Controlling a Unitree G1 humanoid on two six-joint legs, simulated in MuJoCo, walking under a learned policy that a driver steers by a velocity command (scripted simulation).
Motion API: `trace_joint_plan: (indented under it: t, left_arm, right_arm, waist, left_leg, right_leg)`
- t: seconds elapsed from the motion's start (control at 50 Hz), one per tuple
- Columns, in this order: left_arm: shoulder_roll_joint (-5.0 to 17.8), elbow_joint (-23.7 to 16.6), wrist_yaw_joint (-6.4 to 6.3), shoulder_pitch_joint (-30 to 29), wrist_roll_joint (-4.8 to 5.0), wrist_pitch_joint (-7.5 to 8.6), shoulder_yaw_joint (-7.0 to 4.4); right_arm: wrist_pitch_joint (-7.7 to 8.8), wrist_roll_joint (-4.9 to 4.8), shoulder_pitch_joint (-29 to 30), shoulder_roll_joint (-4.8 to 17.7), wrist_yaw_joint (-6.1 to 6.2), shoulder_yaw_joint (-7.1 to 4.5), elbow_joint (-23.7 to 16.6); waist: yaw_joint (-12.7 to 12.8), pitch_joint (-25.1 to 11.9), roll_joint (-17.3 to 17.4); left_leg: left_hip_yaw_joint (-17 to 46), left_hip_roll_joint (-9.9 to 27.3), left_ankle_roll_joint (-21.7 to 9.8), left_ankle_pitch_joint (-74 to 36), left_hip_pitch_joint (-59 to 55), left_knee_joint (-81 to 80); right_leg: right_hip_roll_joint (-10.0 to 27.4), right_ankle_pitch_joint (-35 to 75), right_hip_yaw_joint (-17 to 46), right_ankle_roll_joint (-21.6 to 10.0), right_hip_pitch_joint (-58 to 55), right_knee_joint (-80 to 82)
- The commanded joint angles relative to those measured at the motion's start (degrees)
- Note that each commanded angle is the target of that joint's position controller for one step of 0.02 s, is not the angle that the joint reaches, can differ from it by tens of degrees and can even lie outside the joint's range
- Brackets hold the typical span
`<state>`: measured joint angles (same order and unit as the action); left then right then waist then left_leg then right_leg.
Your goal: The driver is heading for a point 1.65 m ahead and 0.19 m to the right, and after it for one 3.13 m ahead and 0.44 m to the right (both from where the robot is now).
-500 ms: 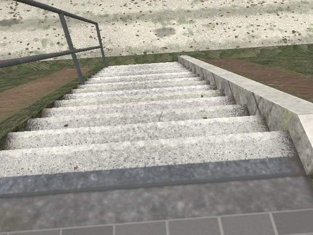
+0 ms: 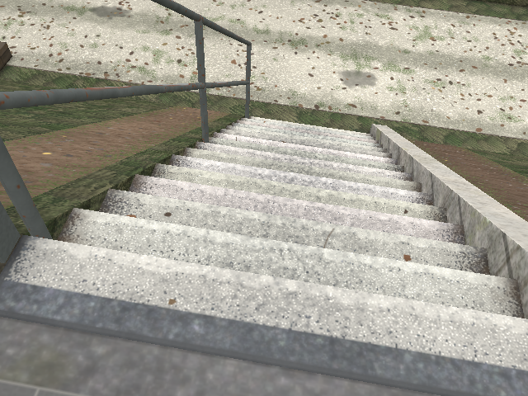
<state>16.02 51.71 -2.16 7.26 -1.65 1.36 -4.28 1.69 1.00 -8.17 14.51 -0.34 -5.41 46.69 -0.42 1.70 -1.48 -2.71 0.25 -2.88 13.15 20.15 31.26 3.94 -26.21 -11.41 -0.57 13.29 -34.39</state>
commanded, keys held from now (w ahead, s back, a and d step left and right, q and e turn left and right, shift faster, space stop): no key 1.00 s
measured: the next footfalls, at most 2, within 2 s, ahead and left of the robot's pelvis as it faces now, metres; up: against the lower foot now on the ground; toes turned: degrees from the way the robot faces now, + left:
right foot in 0.30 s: +0.07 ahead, -0.15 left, +0.00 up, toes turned -1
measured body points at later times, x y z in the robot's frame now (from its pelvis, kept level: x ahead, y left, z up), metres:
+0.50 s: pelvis +0.05 +0.00 +0.00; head +0.07 +0.00 +0.45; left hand +0.12 +0.26 -0.13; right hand +0.24 -0.24 -0.09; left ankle +0.03 +0.09 -0.73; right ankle +0.03 -0.14 -0.73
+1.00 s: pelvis +0.05 -0.02 +0.00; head +0.07 -0.01 +0.45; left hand +0.19 +0.27 -0.11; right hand +0.21 -0.29 -0.10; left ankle +0.03 +0.09 -0.73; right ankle +0.03 -0.14 -0.73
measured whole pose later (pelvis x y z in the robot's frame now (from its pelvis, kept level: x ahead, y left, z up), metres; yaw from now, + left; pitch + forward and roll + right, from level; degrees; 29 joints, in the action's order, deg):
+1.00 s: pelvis +0.05 -0.02 +0.00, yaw +4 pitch +0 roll +1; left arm 17.4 52.9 3.1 2.7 0.0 4.4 -3.2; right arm 4.4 -0.4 -9.2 17.5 -3.3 -4.5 47.0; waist 0.2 2.6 -0.8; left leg 0.9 -2.0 -1.1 16.5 12.4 29.3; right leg 4.0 -18.8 -4.5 1.3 11.2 -30.6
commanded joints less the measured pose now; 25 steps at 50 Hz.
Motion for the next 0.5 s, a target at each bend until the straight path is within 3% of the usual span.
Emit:
trace_joint_plan:
  t: [0.02, 0.04, 0.06, 0.08, 0.1, 0.14, 0.16, 0.2, 0.26, 0.28, 0.32, 0.34, 0.36, 0.38, 0.4, 0.44, 0.5]
  left_arm:
    - [4.37, -6.24, 1.49, -3.11, -0.38, 3.6, -0.58]
    - [5.98, -7.33, 0.92, -5.82, 0.04, 3.32, -1.04]
    - [8.55, -6.21, 0.25, -2.91, -0.88, 3.15, -2.18]
    - [6.81, -6.25, -0.19, -1.86, -1.71, 2.98, -1.78]
    - [5.15, -5.66, 0.09, 0.72, -2.44, 3.16, -1.27]
    - [4.61, -3.44, 1.23, 5.43, -0.99, 2.96, -1.46]
    - [4.18, -2.68, 2.0, 6.79, -0.67, 2.74, -1.4]
    - [2.91, -1.63, 3.32, 8.01, -0.5, 1.9, -0.98]
    - [2.69, -2.16, 3.76, 6.49, 0.21, 1.5, -0.17]
    - [2.36, -1.84, 3.93, 6.71, 1.14, 1.86, 0.27]
    - [3.25, -2.87, 3.91, 4.85, 2.42, 3.22, 0.72]
    - [5.93, -4.39, 4.15, 0.43, 3.0, 3.95, 0.97]
    - [8.05, -4.63, 4.7, -1.98, 1.88, 4.23, 0.39]
    - [8.99, -3.75, 5.13, -0.88, 1.52, 4.21, -0.15]
    - [8.49, -3.62, 5.21, -1.41, 1.76, 4.26, -0.16]
    - [6.56, -3.38, 5.28, -1.04, 2.1, 3.95, 0.21]
    - [6.33, -2.65, 5.16, 0.39, 2.08, 3.95, 0.21]
  right_arm:
    - [7.38, 4.63, -15.08, 9.43, 1.54, -2.63, 0.44]
    - [7.98, 2.4, -10.99, 11.29, 1.33, -3.55, 0.38]
    - [7.25, 0.04, -5.08, 8.74, 0.73, -2.76, -1.15]
    - [6.53, -1.31, -2.5, 7.35, 0.15, -2.08, -1.87]
    - [5.62, -0.84, -0.1, 8.03, -0.33, -2.28, -3.17]
    - [5.12, 0.95, 2.87, 7.02, -1.18, -1.94, -5.48]
    - [5.29, 0.96, 3.55, 6.71, -1.68, -1.77, -5.94]
    - [5.82, -0.03, 4.38, 6.25, -2.77, -1.55, -6.41]
    - [5.58, -1.6, 1.2, 7.25, -4.95, -1.93, -5.73]
    - [5.06, -2.35, 1.33, 6.45, -5.96, -1.44, -5.64]
    - [3.94, -1.86, 0.12, 2.73, -7.52, 0.28, -5.29]
    - [3.68, -1.77, -4.47, 2.09, -6.99, 0.43, -5.74]
    - [3.54, -1.42, -4.96, 6.32, -6.12, -0.81, -5.5]
    - [3.53, -0.99, -1.12, 8.95, -5.44, -1.44, -6.73]
    - [3.72, -0.79, 0.69, 9.01, -4.89, -1.46, -7.37]
    - [3.99, -1.36, 1.1, 7.69, -4.66, -0.97, -6.87]
    - [4.1, -1.54, 1.45, 7.07, -4.71, -0.9, -6.75]
  waist:
    - [-6.1, -8.68, 8.92]
    - [-4.64, -6.71, 8.38]
    - [-1.83, -8.28, 6.92]
    - [0.15, -7.22, 8.03]
    - [1.99, -6.54, 6.94]
    - [3.45, -7.42, 4.6]
    - [3.96, -7.11, 4.21]
    - [4.3, -6.37, 4.42]
    - [1.95, -5.34, 4.35]
    - [2.74, -5.02, 2.57]
    - [2.72, -6.77, 2.39]
    - [-1.52, -8.77, -0.8]
    - [-2.67, -7.69, -0.92]
    - [-1.05, -7.32, -0.67]
    - [-0.78, -6.54, -0.09]
    - [0.34, -4.79, 1.02]
    - [1.27, -5.07, 0.92]
  left_leg:
    - [32.35, 22.47, -19.89, -25.27, -28.66, -14.46]
    - [23.94, 18.37, -15.85, -22.52, -24.72, -15.21]
    - [19.84, 16.53, -13.22, -23.32, -21.48, -15.24]
    - [17.03, 15.01, -12.8, -28.07, -16.67, -15.57]
    - [14.26, 13.72, -12.89, -30.03, -11.33, -16.72]
    - [10.4, 11.77, -13.5, -33.82, -8.8, -16.7]
    - [8.61, 10.63, -12.83, -33.35, -8.29, -16.1]
    - [7.21, 8.99, -10.38, -30.02, -7.18, -13.95]
    - [11.67, 11.21, -9.99, -23.47, -9.78, -8.9]
    - [12.64, 10.79, -9.07, -20.74, -9.72, -6.75]
    - [14.71, 8.26, -5.08, -17.97, -8.88, -3.94]
    - [11.64, 3.86, -1.83, -13.17, -10.87, -3.98]
    - [7.76, 1.01, -0.95, -12.21, -13.24, -3.66]
    - [6.56, 0.77, -0.78, -12.25, -14.96, -2.33]
    - [6.63, 1.2, -1.08, -12.78, -14.07, -2.14]
    - [7.7, 1.39, -1.57, -10.37, -10.48, -3.83]
    - [8.19, 1.35, -1.74, -11.96, -10.16, -3.78]
  right_leg:
    - [-1.72, -15.83, 13.25, 1.42, 24.59, -18.75]
    - [-0.78, -12.36, 12.77, 1.75, 25.53, -23.05]
    - [0.11, -10.22, 13.12, 2.46, 22.66, -25.85]
    - [0.45, -7.35, 13.68, 2.25, 19.16, -26.92]
    - [0.13, -3.04, 13.03, 2.3, 15.02, -28.04]
    - [-1.04, 5.53, 11.96, 3.29, 11.19, -27.69]
    - [-0.44, 8.67, 11.74, 4.41, 9.91, -24.12]
    - [1.28, 10.55, 11.38, 7.1, 6.08, -15.08]
    - [2.94, 8.16, 10.13, 8.58, 4.34, -3.73]
    - [3.22, 15.31, 9.32, 7.98, 2.14, 3.25]
    - [3.94, 28.57, 10.51, 5.17, -2.5, 6.71]
    - [5.07, 34.08, 11.97, 0.89, -1.56, 6.02]
    - [3.7, 28.42, 10.83, -1.02, 3.16, 6.01]
    - [2.81, 23.95, 9.94, -0.42, 5.88, 6.91]
    - [2.51, 21.98, 9.76, 0.2, 6.11, 6.93]
    - [2.23, 19.39, 9.33, 1.16, 4.05, 6.4]
    - [2.39, 19.92, 9.07, 0.8, 2.37, 6.12]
